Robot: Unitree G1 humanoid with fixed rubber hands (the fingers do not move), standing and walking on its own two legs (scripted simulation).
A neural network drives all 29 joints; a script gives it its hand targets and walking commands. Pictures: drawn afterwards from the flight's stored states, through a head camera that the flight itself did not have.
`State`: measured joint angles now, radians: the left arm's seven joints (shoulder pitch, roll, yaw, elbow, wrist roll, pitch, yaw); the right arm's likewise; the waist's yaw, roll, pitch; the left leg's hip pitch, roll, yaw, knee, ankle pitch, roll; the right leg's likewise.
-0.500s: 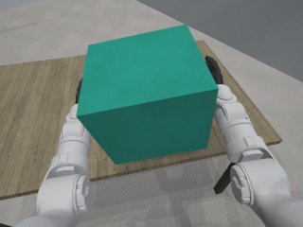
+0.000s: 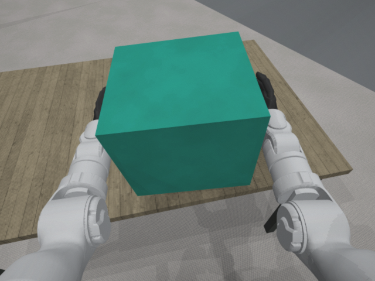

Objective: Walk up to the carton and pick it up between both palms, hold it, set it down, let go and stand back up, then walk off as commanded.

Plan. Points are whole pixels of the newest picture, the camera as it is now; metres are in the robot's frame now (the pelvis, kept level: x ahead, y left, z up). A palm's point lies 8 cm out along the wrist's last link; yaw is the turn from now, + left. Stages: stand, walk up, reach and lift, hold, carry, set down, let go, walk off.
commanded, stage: set down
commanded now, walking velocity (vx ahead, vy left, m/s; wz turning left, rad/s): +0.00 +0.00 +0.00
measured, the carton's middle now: (185, 118) +0.42 +0.00 +0.11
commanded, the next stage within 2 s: none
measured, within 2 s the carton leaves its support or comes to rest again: rests again in 1.48 s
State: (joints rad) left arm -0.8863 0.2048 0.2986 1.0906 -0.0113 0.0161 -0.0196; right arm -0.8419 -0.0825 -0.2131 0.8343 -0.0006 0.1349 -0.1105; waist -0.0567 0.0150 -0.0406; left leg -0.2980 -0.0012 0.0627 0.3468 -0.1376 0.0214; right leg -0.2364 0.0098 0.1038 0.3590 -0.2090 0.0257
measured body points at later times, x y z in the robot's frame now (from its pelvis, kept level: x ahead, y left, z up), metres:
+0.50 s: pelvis +0.02 +0.00 +0.00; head +0.06 +0.01 +0.45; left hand +0.47 +0.19 +0.09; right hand +0.45 -0.17 +0.11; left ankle +0.02 +0.10 -0.75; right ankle -0.02 -0.14 -0.75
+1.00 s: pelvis +0.02 +0.01 +0.00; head +0.10 +0.02 +0.44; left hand +0.49 +0.19 +0.06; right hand +0.46 -0.16 +0.07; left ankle +0.02 +0.10 -0.75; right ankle -0.02 -0.14 -0.75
